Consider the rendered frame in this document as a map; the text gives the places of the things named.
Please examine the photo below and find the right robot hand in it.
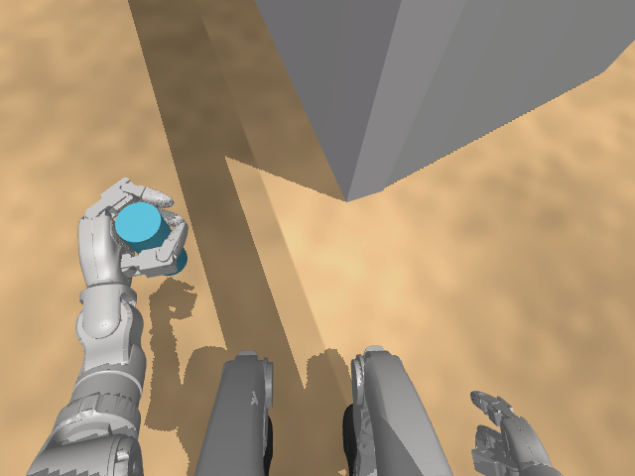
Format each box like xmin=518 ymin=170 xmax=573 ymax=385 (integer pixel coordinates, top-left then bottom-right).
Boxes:
xmin=470 ymin=391 xmax=553 ymax=476

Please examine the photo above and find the can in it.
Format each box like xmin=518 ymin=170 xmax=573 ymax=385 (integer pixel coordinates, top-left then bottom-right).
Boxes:
xmin=115 ymin=202 xmax=188 ymax=276

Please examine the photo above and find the left robot hand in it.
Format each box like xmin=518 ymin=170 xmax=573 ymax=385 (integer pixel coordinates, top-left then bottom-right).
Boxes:
xmin=78 ymin=178 xmax=189 ymax=288

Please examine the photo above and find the left robot arm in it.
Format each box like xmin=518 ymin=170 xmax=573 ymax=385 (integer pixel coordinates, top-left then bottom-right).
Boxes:
xmin=26 ymin=283 xmax=147 ymax=476

